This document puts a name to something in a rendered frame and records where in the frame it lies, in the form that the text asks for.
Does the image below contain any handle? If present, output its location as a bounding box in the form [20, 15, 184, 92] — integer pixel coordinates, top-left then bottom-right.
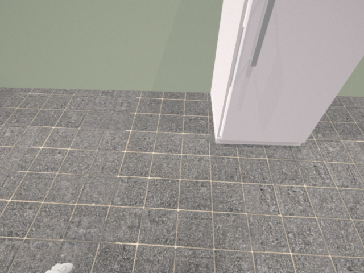
[250, 0, 275, 67]

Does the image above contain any fridge door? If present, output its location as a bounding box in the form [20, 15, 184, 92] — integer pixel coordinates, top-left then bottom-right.
[221, 0, 364, 143]

